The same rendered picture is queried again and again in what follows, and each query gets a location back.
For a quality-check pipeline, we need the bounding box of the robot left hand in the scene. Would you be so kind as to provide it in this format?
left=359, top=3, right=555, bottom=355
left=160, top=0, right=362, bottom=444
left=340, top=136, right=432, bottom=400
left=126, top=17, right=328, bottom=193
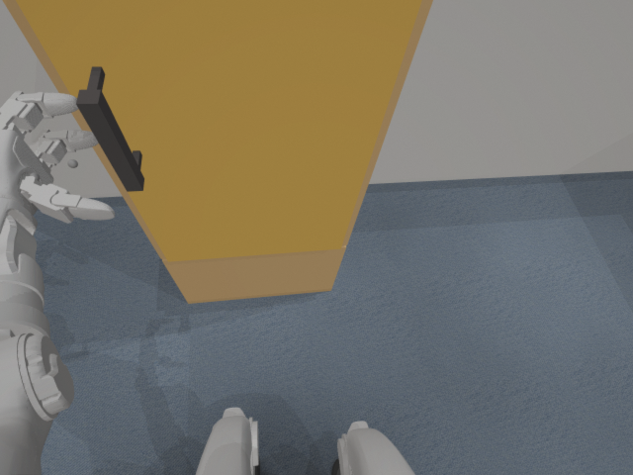
left=0, top=91, right=115, bottom=224

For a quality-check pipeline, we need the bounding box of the robot right thigh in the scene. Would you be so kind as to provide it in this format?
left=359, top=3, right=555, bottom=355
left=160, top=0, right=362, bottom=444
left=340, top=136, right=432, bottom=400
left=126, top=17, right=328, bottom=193
left=337, top=428, right=415, bottom=475

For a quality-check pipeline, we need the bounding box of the cupboard door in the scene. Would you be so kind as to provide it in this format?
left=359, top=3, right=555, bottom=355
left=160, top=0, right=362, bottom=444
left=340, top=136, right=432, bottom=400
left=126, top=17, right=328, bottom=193
left=16, top=0, right=422, bottom=262

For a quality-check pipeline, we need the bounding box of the right robot shin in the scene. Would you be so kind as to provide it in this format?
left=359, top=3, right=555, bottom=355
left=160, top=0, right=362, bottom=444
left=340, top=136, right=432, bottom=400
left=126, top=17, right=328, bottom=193
left=348, top=421, right=368, bottom=432

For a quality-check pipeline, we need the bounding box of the robot left forearm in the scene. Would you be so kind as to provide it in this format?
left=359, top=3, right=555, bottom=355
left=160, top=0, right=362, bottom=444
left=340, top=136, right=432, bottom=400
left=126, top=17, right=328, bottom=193
left=0, top=197, right=50, bottom=341

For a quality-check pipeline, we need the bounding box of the left robot upper arm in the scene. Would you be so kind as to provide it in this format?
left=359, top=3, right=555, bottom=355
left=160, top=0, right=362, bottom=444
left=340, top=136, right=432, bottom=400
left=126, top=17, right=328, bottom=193
left=0, top=333, right=74, bottom=475

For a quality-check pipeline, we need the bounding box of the handle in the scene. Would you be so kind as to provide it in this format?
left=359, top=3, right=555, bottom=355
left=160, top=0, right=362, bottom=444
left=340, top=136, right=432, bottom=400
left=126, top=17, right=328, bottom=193
left=76, top=67, right=144, bottom=192

